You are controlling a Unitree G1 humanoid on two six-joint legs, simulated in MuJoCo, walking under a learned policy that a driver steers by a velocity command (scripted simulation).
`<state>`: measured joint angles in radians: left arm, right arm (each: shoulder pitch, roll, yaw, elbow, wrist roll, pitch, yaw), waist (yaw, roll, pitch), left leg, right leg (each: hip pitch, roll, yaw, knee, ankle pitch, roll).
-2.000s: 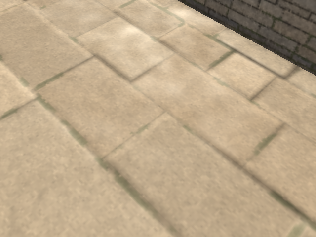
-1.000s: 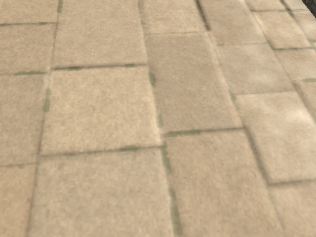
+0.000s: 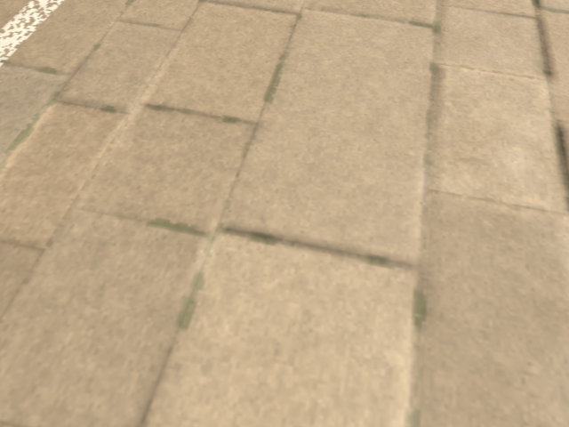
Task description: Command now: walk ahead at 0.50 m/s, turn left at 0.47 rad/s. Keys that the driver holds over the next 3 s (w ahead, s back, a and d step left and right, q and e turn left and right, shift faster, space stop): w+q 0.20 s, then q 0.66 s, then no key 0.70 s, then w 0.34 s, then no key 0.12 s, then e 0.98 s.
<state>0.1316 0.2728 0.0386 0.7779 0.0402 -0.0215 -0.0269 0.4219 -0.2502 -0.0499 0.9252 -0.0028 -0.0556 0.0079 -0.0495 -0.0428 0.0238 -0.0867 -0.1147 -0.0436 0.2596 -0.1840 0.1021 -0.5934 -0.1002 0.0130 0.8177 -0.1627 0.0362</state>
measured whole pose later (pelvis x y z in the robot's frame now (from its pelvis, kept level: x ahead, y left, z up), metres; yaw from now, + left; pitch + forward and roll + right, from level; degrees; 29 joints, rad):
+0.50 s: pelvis +0.22 -0.04 +0.00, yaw +17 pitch +0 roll +0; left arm 0.28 0.26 0.04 0.81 0.02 -0.05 0.02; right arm 0.17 -0.30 -0.08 0.79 -0.03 0.03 0.04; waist 0.02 0.04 0.10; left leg -0.58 -0.01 0.00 0.96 -0.25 0.01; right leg -0.17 -0.03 -0.17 0.38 -0.21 -0.04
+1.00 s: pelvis +0.27 +0.00 -0.01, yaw +32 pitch +1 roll -1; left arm 0.18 0.28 0.05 0.75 0.02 0.07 0.02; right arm 0.20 -0.27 -0.06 0.76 -0.02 0.04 0.01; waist -0.02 -0.02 0.06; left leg -0.32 -0.12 -0.09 0.42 -0.10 0.09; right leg -0.45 -0.03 0.03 0.90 -0.41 0.03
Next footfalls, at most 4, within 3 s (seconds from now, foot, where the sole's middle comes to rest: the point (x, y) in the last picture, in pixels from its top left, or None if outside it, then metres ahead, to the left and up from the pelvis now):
0.20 right None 0.28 -0.13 -0.78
0.68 left None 0.33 0.11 -0.78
1.14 right None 0.37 -0.08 -0.78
1.40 left None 0.24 0.09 -0.78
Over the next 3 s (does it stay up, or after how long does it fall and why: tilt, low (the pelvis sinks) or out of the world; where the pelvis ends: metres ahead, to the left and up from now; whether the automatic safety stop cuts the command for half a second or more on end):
stays up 0.45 0.06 0.00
